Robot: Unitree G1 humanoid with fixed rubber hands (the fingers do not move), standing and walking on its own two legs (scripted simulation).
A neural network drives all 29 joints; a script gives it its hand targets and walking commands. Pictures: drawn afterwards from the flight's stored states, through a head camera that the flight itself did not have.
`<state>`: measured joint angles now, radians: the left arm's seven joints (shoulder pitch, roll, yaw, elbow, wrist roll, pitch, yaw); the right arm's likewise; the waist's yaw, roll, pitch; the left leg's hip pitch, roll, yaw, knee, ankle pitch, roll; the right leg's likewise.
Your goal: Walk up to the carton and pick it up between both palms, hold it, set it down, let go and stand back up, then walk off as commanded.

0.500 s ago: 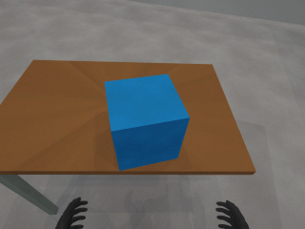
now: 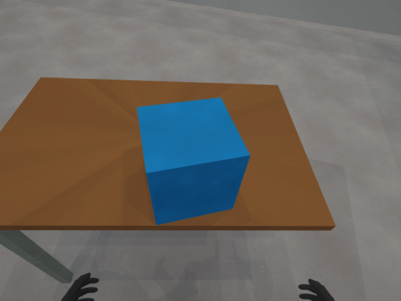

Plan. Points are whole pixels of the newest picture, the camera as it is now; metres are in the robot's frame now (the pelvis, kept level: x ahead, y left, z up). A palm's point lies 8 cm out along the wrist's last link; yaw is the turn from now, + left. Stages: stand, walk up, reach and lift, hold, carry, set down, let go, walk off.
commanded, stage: stand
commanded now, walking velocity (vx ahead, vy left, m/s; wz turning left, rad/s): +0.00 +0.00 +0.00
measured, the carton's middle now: (188, 161) +0.43 +0.03 +0.02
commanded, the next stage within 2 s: walk off in 1.54 s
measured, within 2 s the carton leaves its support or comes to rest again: neither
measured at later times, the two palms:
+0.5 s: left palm out of the picture +0.07 +0.32 -0.12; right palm out of the picture +0.10 -0.26 -0.09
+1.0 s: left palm out of the picture +0.06 +0.32 -0.13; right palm out of the picture +0.08 -0.26 -0.10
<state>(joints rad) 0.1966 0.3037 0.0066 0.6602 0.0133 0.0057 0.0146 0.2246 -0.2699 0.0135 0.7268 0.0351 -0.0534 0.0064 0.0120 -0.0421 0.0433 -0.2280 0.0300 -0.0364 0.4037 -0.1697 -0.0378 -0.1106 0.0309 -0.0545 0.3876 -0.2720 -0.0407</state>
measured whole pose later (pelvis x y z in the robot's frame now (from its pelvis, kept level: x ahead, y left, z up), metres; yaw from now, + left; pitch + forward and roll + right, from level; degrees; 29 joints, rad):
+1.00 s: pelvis +0.00 +0.02 +0.00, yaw +0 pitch -1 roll +0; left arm 0.19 0.37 0.01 1.00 0.01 -0.04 0.01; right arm 0.22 -0.31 0.01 0.87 0.04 -0.01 0.01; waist 0.01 -0.04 0.04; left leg -0.24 0.01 -0.03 0.43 -0.18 -0.01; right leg -0.10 0.01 -0.05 0.39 -0.27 -0.02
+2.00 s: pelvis -0.04 +0.03 -0.01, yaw +0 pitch -3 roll -1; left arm 0.19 0.38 0.01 0.91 0.01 0.00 0.01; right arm 0.20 -0.35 0.01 0.92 0.03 0.03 0.01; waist 0.01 -0.03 0.05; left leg -0.32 0.01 -0.03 0.53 -0.17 0.01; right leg -0.20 0.01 -0.06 0.54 -0.29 -0.01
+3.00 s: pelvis -0.35 +0.02 -0.04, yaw +1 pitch -5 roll -2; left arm 0.11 0.34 0.01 0.71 0.01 0.06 0.02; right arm 0.35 -0.45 0.00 0.86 0.03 0.08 0.01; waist -0.05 0.08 0.13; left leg -0.23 -0.08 -0.15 0.84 -0.54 0.03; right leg -0.48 0.00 -0.09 0.58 -0.05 -0.04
